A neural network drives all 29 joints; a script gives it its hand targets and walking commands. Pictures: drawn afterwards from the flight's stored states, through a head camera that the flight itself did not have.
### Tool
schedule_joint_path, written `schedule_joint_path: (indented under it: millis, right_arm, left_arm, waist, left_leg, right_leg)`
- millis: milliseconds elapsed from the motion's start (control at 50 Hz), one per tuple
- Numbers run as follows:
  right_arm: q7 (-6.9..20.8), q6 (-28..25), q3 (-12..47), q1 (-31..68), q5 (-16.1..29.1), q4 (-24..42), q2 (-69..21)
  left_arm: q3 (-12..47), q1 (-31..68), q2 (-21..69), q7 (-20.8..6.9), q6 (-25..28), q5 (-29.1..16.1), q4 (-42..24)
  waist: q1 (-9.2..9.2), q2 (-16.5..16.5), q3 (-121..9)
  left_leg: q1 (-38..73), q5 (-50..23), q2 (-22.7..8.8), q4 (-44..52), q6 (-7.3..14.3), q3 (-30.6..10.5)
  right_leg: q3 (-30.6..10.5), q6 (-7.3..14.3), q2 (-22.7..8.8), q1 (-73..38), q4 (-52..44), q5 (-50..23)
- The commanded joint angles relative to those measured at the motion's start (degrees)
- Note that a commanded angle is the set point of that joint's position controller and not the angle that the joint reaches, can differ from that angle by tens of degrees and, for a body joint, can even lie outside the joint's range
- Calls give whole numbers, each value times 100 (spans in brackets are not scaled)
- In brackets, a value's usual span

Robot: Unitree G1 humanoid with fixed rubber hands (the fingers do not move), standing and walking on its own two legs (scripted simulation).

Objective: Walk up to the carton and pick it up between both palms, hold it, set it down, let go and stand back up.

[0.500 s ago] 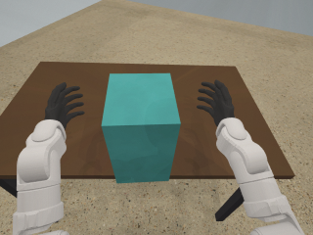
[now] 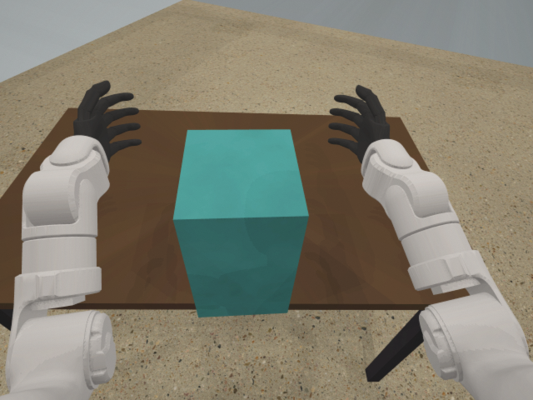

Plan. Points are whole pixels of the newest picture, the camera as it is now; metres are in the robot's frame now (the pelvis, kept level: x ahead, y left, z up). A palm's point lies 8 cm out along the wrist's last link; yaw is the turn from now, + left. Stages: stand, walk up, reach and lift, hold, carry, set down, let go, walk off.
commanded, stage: reach and lift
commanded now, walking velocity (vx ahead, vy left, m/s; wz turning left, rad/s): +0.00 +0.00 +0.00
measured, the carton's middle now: (241, 229) +0.38 +0.05 +0.04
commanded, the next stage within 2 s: none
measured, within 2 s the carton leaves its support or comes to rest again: neither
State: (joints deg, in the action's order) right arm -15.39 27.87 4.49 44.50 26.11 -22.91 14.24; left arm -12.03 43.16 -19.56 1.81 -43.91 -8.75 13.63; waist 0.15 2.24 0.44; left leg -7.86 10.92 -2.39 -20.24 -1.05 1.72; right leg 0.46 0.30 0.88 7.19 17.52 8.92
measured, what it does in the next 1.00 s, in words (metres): stands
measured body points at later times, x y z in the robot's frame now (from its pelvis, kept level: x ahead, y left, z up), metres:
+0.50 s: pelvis +0.00 +0.00 +0.00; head +0.01 +0.03 +0.45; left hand +0.41 +0.24 +0.14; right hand +0.42 -0.12 +0.14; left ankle +0.00 +0.13 -0.75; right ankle +0.01 -0.12 -0.75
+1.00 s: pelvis +0.00 +0.00 +0.00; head +0.02 +0.02 +0.45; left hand +0.41 +0.21 +0.10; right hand +0.43 -0.11 +0.10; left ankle +0.00 +0.13 -0.75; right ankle +0.01 -0.12 -0.75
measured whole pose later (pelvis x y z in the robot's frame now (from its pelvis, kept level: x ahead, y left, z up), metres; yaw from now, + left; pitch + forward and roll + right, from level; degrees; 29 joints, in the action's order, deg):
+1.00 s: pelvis +0.00 +0.00 +0.00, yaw +1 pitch +3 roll -1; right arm -14.1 2.2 -1.6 42.6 11.3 -49.4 3.2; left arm -10.9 41.9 -7.0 4.5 -8.1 0.3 44.0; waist -1.9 1.5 -1.0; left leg -15.3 12.0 -2.5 -24.1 -0.9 0.3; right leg 1.4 0.1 1.1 13.0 18.9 9.0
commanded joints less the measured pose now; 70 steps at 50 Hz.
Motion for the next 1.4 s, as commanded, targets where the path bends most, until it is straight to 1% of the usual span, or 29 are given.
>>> schedule_joint_path:
  millis: [0,80,160,180,220,240,260,300,320,380,420,440,480,540,560,580,660,720,780,820,840,900,920,1000,1080,1120,1180,1240,1380]
  right_arm:
    - [56,-204,-261,2711,58,121,661]
    - [53,-308,-177,2855,36,-256,659]
    - [64,-447,-124,2797,6,-601,588]
    - [60,-474,-101,2640,-59,-1019,429]
    - [62,-631,-146,2509,-121,-861,420]
    - [69,-695,-153,2433,-178,-1044,276]
    - [71,-818,-182,2424,-187,-669,315]
    - [92,-991,-278,2393,-350,-631,263]
    - [98,-1044,-257,2301,-443,-876,122]
    - [139,-1308,-486,2424,-690,-626,65]
    - [135,-1507,-587,2412,-854,-379,-31]
    - [134,-1566,-562,2388,-962,-596,-171]
    - [116,-1706,-582,2322,-1016,-609,-217]
    - [95,-1875,-591,2058,-1157,-1071,-303]
    - [72,-1926,-751,2215,-1204,-1032,-207]
    - [55,-1967,-679,2073,-1227,-1257,-280]
    - [38,-2178,-674,2062,-1279,-1252,-361]
    - [81,-2260,-563,1849,-1346,-1831,-636]
    - [78,-2479,-691,2069,-1447,-1677,-583]
    - [104,-2575,-735,2062,-1470,-1750,-566]
    - [133,-2592,-677,2117,-1459,-1933,-658]
    - [148,-2741,-721,2098,-1483,-1906,-597]
    - [136,-2776,-651,2099,-1501,-1867,-646]
    - [130,-2801,-647,2062,-1594,-1999,-894]
    - [132,-2893,-782,2072,-1714,-2057,-923]
    - [112,-2928,-778,2027,-1785,-1997,-1058]
    - [110,-2943,-904,2029,-1959,-2176,-1196]
    - [105,-2989,-1076,2074,-2112,-2183,-1155]
    - [52,-3028,-1038,2238,-2230,-1991,-1439]
  left_arm:
    - [29,2599,-734,4,334,-32,-121]
    - [0,2665,-803,-2,523,56,318]
    - [17,2565,-704,-62,749,169,587]
    - [43,2440,-581,-98,851,254,1006]
    - [27,2363,-537,-117,1065,289,811]
    - [71,2253,-419,-139,1187,348,1096]
    - [35,2246,-449,-128,1305,328,776]
    - [0,2224,-403,-103,1507,387,755]
    - [108,2113,-257,-116,1607,371,1080]
    - [192,2411,-237,-39,1974,293,865]
    - [193,2489,-221,58,2211,309,611]
    - [182,2345,-89,92,2308,322,1063]
    - [231,2318,-23,156,2514,316,974]
    - [278,2011,270,160,2658,443,1426]
    - [279,2266,230,173,2716,458,1262]
    - [318,2105,319,181,2759,468,1497]
    - [192,2054,366,243,2911,627,1477]
    - [197,1819,662,186,3128,729,2129]
    - [158,2116,584,244,3486,735,2058]
    - [141,2150,656,290,3613,832,1995]
    - [148,2162,762,291,3651,861,2249]
    - [167,2123,799,306,3765,898,2214]
    - [115,2036,842,292,3768,924,2317]
    - [43,2070,1017,210,3890,1001,2445]
    - [-10,2127,1094,264,4008,1194,2414]
    - [-49,2064,1209,276,4022,1272,2337]
    - [-77,2073,1443,263,3990,1398,2374]
    - [-14,2148,1566,319,3898,1555,2153]
    - [-144,2101,1871,405,3715,1793,2010]
  waist:
    - [47,-571,-2290]
    - [5,-435,-2338]
    - [13,-516,-2250]
    - [72,-472,-1907]
    - [35,-522,-2012]
    - [56,-514,-1844]
    - [-22,-538,-2055]
    - [-7,-539,-2070]
    - [43,-429,-1802]
    - [22,-564,-2056]
    - [-26,-620,-2488]
    - [-27,-467,-2399]
    - [-83,-475,-2601]
    - [-31,-596,-2501]
    - [-8,-725,-2663]
    - [6,-664,-2446]
    - [-124,-560,-2641]
    - [-135,-383,-2165]
    - [-167,-343,-2500]
    - [-147,-559,-2731]
    - [-193,-492,-2560]
    - [-182,-595,-2825]
    - [-233,-453,-2768]
    - [-213,-233,-2594]
    - [-177,-414,-2800]
    - [-210,-332,-2810]
    - [-153,-337,-2598]
    - [-112,-468,-2564]
    - [-259,-311,-2511]
  left_leg:
    - [591,-1729,267,22,-87,46]
    - [582,-1864,291,-26,-44,38]
    - [664,-2035,305,-44,-62,17]
    - [522,-1946,288,-75,-65,-17]
    - [640,-1976,321,-48,-88,34]
    - [530,-1863,298,-60,-91,-5]
    - [613,-2028,322,-66,-119,39]
    - [663,-2005,320,-69,-154,29]
    - [588,-1870,309,-89,-136,-11]
    - [566,-1580,320,-60,-133,41]
    - [671,-1754,336,-172,-130,67]
    - [593,-1675,315,-190,-111,45]
    - [662,-1849,322,-226,-115,49]
    - [676,-1996,330,-324,-179,42]
    - [696,-2026,327,-320,-226,62]
    - [600,-1981,334,-331,-218,60]
    - [573,-2122,343,-384,-246,95]
    - [298,-1862,337,-337,-164,84]
    - [178,-1777,349,-279,-133,134]
    - [310,-2065,332,-381,-211,129]
    - [288,-2013,330,-406,-193,127]
    - [398,-2266,321,-475,-261,131]
    - [331,-2271,339,-484,-234,151]
    - [79,-2036,341,-348,-124,169]
    - [179,-2198,338,-395,-179,203]
    - [236,-2216,331,-390,-173,212]
    - [265,-2320,310,-397,-194,193]
    - [482,-2326,295,-389,-279,228]
    - [312,-2345,310,-394,-215,310]
  right_leg:
    - [7,-162,175,-764,-4,-1589]
    - [2,-212,179,-938,1,-1798]
    - [23,-220,169,-1019,-6,-1892]
    - [30,-177,169,-961,-14,-1700]
    - [44,-201,171,-978,-48,-1739]
    - [65,-174,183,-904,-66,-1483]
    - [90,-201,207,-979,-68,-1630]
    - [153,-194,225,-917,-94,-1471]
    - [164,-183,225,-741,-104,-1236]
    - [200,-179,213,-562,-129,-866]
    - [193,-193,216,-605,-41,-1073]
    - [211,-192,216,-539,-27,-920]
    - [205,-209,222,-524,-9,-1106]
    - [210,-190,226,-399,5,-1073]
    - [217,-184,237,-384,-22,-1124]
    - [235,-190,238,-350,-6,-1051]
    - [218,-248,267,-363,-2,-1141]
    - [180,-233,240,-268,12,-869]
    - [151,-249,218,-343,44,-907]
    - [149,-214,230,-336,95,-1104]
    - [158,-213,230,-192,98,-974]
    - [164,-203,232,-211,106,-1192]
    - [164,-221,215,-277,116,-1258]
    - [91,-263,175,-479,135,-1250]
    - [105,-242,185,-453,142,-1337]
    - [116,-239,193,-497,122,-1337]
    - [139,-226,195,-446,93,-1336]
    - [220,-200,242,-304,31,-1137]
    - [201,-269,253,-534,83,-1358]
